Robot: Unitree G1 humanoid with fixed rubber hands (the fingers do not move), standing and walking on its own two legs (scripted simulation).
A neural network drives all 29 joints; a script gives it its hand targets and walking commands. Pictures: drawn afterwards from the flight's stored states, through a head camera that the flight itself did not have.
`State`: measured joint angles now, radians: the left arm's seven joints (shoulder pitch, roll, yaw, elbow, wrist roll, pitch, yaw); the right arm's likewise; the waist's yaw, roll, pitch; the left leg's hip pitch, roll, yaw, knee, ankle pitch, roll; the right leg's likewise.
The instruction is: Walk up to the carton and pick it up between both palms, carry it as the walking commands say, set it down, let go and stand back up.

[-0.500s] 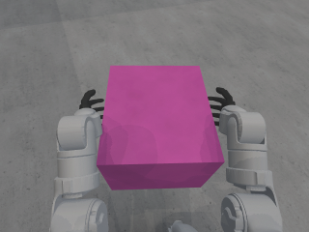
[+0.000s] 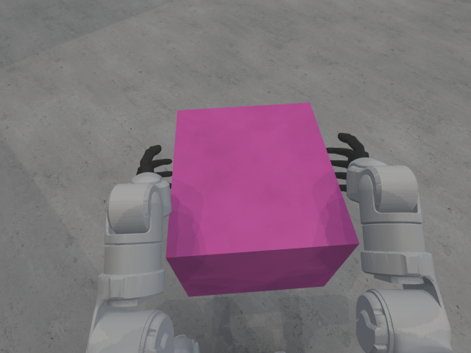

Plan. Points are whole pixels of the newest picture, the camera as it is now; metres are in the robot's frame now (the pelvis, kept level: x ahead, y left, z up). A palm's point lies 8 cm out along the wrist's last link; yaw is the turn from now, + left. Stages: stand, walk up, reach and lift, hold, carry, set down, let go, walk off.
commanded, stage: carry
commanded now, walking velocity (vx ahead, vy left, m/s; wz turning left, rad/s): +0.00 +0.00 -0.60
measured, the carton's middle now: (250, 198) +0.40 -0.03 -0.01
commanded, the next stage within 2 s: none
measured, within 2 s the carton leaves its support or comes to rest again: neither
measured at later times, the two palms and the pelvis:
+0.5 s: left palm (175, 159) +0.38 +0.09 +0.14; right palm (421, 207) +0.29 -0.23 +0.15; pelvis -0.01 +0.03 +0.01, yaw -18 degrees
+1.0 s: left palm (254, 204) +0.34 -0.03 +0.08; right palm out of the picture +0.17 -0.31 +0.11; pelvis -0.05 +0.04 +0.00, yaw -35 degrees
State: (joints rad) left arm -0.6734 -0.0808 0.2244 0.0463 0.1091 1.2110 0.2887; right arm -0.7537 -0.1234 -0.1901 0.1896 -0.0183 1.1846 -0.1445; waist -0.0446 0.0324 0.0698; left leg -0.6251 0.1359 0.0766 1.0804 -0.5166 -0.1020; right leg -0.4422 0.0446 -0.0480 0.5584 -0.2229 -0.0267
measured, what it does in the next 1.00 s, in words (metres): steps on the spot, turning right: left foot, then right foot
